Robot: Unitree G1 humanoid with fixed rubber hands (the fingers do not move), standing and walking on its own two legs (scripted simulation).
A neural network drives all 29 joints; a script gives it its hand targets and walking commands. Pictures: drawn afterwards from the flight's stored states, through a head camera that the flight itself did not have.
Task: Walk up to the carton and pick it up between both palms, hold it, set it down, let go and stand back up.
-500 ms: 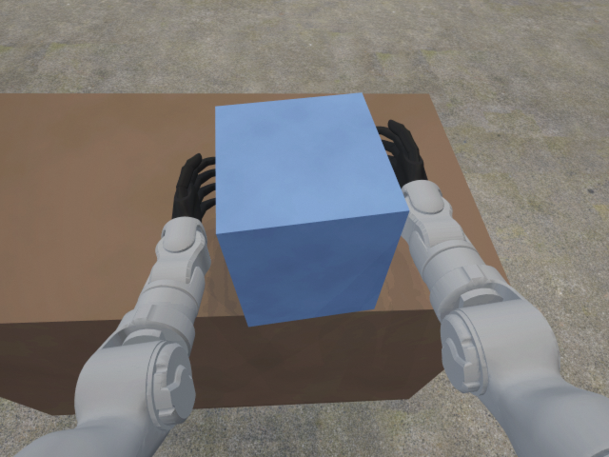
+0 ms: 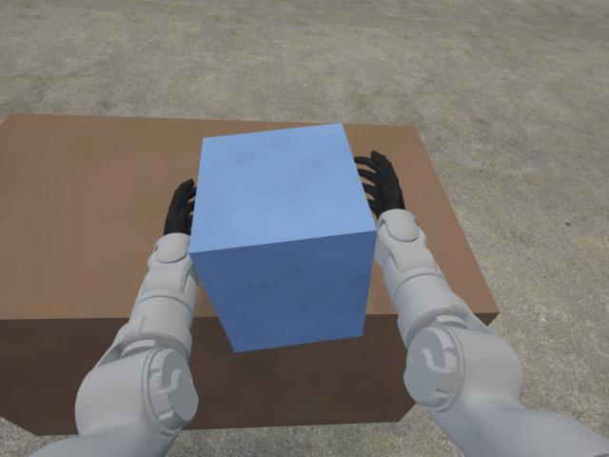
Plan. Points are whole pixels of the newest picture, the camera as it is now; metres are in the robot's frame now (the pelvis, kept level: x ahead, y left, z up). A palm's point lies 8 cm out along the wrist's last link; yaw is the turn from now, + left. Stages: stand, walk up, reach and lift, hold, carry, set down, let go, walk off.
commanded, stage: reach and lift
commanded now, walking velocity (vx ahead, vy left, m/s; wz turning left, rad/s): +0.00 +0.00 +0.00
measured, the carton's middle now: (286, 241) +0.40 +0.04 +0.05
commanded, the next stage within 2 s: none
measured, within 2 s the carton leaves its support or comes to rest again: neither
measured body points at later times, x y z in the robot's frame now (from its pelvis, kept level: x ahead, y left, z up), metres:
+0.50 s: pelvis +0.02 +0.00 +0.00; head +0.03 +0.01 +0.45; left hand +0.42 +0.18 +0.07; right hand +0.45 -0.11 +0.11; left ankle +0.04 +0.15 -0.74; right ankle -0.01 -0.10 -0.74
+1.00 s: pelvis -0.01 +0.00 +0.00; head -0.01 +0.01 +0.45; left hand +0.39 +0.18 +0.08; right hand +0.42 -0.11 +0.12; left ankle +0.04 +0.15 -0.74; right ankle -0.01 -0.10 -0.74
